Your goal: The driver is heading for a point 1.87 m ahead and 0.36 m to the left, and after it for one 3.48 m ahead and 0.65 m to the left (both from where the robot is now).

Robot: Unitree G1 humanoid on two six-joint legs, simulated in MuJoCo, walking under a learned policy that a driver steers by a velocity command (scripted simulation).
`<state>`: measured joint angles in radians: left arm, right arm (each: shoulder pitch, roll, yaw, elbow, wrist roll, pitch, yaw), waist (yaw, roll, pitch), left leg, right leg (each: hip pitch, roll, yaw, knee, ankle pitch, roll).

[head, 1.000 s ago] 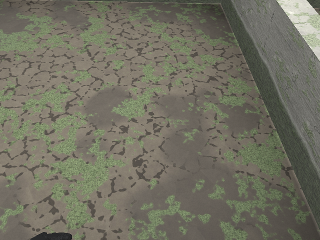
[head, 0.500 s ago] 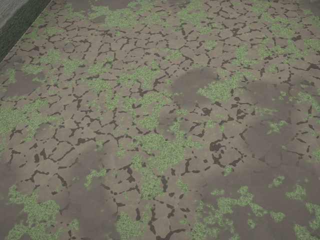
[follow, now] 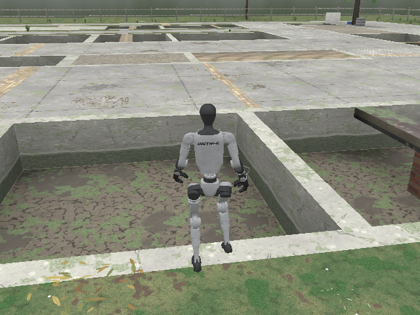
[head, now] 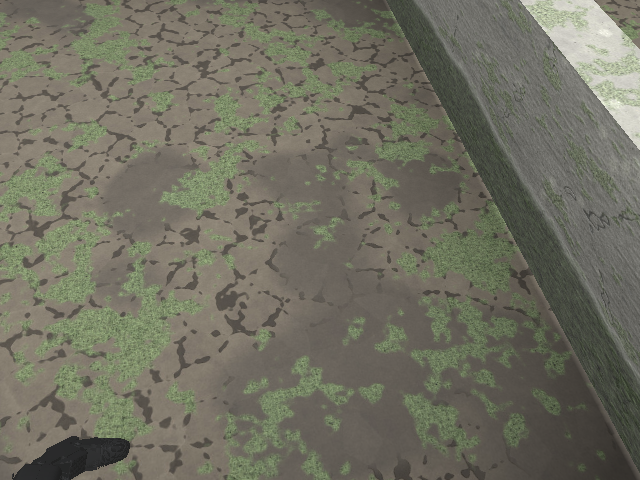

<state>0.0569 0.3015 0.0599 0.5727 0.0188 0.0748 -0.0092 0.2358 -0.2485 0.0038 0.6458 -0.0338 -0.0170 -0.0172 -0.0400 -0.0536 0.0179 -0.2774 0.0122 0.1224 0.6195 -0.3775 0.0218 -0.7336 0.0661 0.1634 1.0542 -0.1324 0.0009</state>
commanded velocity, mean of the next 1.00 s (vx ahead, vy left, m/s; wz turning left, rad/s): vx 0.95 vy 0.00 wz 0.39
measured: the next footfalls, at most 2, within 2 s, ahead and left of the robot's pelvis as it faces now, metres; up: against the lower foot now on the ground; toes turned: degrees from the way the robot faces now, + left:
right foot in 0.12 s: +0.12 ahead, -0.14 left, +0.00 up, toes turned -1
left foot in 0.44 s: +0.06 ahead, +0.07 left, +0.00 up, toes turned +9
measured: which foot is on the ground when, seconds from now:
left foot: down 0.00-0.16, up 0.18-0.42, down 0.44-0.66, up 0.68-0.90, down 0.92-1.00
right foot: up 0.00-0.10, down 0.12-0.96, up 0.98-1.00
